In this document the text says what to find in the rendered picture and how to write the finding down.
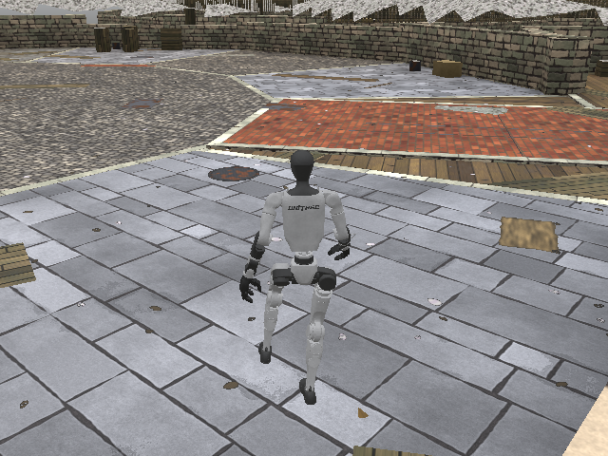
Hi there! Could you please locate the left robot foot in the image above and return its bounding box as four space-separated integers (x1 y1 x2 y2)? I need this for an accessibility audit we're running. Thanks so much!
258 342 272 364

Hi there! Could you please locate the left robot forearm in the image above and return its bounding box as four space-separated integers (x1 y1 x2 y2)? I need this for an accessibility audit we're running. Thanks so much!
243 231 265 278

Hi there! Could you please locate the right robot upper arm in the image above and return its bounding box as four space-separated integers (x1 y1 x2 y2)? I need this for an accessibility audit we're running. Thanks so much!
322 190 349 240

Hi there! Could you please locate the left robot upper arm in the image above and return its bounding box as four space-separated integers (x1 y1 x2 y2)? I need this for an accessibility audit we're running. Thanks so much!
256 192 283 246

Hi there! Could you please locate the left robot hand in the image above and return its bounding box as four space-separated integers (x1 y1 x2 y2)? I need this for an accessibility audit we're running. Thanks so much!
239 275 261 303

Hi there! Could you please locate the left robot shin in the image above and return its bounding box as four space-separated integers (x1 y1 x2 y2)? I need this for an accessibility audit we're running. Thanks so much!
263 291 278 352

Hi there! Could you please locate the right robot forearm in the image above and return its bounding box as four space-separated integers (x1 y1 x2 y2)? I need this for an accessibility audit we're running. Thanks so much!
338 226 351 251

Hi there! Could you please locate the right robot hand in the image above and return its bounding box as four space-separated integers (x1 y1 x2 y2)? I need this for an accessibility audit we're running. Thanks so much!
328 244 350 260

